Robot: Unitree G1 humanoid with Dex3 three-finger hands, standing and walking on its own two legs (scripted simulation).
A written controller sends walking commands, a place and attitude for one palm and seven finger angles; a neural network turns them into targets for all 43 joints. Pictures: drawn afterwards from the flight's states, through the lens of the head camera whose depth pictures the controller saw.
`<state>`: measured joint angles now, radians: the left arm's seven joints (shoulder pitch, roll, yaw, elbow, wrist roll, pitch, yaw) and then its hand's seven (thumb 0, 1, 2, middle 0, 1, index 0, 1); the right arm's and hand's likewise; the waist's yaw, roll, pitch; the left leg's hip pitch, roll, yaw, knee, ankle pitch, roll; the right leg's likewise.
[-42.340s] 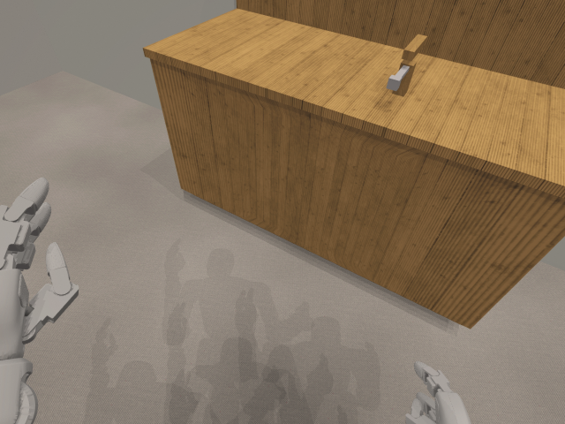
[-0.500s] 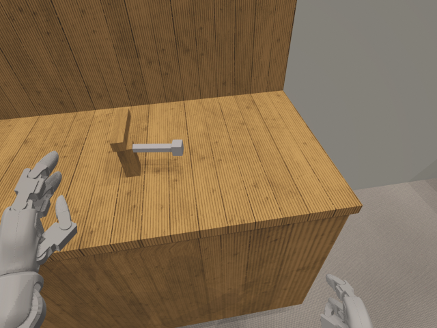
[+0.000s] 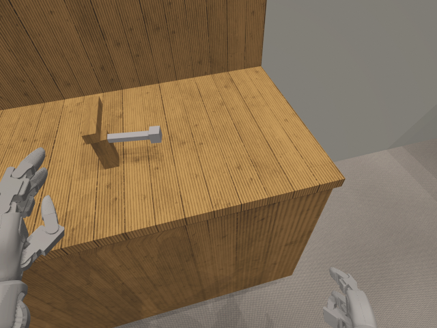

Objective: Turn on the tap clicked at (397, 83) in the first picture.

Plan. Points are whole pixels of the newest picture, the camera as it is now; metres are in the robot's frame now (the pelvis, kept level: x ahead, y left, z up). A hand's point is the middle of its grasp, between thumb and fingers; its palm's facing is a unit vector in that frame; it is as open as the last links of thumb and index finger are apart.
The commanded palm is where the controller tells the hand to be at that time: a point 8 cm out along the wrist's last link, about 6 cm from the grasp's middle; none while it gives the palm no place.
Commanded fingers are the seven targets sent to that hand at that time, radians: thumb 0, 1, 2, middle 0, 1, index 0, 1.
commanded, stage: step back with the hand held close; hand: left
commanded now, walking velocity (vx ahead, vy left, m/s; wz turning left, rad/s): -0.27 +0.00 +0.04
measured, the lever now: (155, 134) +0.50 +0.19 +0.07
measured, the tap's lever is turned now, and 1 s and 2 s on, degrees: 80 80 80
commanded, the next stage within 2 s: stop stepping back and stand still in 1.16 s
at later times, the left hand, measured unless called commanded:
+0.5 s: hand (23, 271) +0.15 +0.26 +0.15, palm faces +0.41 -0.80 -0.44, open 7.4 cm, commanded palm +0.10 +0.30 +0.17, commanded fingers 0.00 0.90 0.90 -0.20 -0.30 -0.20 -0.30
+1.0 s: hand out of the picture +0.10 +0.27 +0.16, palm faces +0.46 -0.78 -0.42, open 7.4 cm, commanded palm +0.04 +0.29 +0.17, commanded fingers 0.00 0.90 0.90 -0.20 -0.30 -0.20 -0.30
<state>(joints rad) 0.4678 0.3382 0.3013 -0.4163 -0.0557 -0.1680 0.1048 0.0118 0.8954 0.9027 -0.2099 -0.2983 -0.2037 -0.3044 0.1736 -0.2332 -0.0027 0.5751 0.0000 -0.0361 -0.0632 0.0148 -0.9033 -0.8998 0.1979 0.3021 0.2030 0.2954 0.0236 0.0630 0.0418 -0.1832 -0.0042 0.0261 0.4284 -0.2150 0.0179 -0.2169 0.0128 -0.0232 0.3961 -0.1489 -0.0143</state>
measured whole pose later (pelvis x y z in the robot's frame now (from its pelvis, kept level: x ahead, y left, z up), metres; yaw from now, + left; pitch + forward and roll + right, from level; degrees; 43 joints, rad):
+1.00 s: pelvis -0.11 +0.01 -0.01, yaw +2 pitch +1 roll -1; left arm 0.49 0.40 0.40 -0.58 -0.04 -0.16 0.18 0.01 0.89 0.90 -0.22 -0.30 -0.21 -0.31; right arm 0.18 -0.16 -0.02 0.61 -0.01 -0.10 -0.06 0.01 -0.90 -0.90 0.20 0.30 0.20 0.30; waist 0.02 -0.03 0.06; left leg -0.39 0.03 0.02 0.57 -0.20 0.00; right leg -0.49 0.03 0.03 0.91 -0.42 0.02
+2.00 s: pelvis -0.28 -0.05 -0.02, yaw +3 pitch -2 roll +1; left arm 0.47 0.38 0.35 -0.45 -0.04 -0.11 0.15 0.01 0.89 0.90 -0.21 -0.30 -0.20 -0.30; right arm 0.28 -0.18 0.02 0.64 0.01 -0.11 -0.05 0.01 -0.90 -0.90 0.20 0.30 0.20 0.30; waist -0.03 0.02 -0.01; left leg -0.28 0.06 0.02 0.67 -0.38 0.01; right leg -0.32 0.00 -0.06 0.61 -0.28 -0.03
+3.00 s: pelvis -0.25 -0.01 +0.00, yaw +2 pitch -1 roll -1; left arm 0.47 0.33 0.31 -0.47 -0.05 -0.13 0.15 0.01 0.89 0.90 -0.21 -0.30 -0.21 -0.30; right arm 0.17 -0.20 0.00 0.60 0.00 -0.08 -0.07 0.01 -0.90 -0.90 0.20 0.30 0.20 0.30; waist 0.01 0.01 0.04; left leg -0.19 0.01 0.09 0.44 -0.24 0.03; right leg -0.20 -0.01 -0.02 0.40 -0.18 0.01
